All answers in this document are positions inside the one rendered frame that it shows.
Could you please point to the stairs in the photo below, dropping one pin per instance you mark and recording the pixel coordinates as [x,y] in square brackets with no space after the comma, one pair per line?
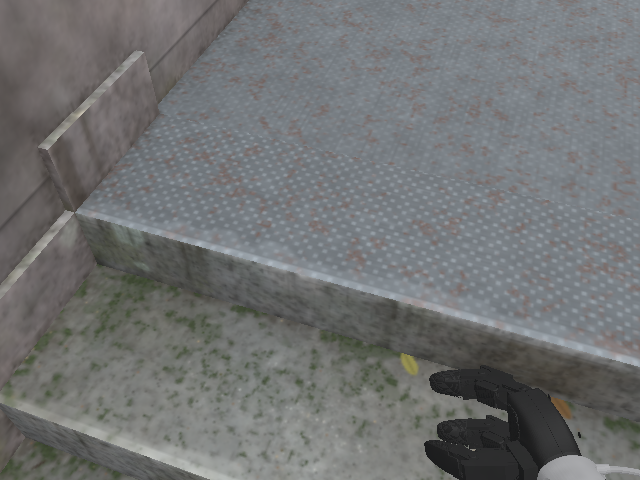
[176,362]

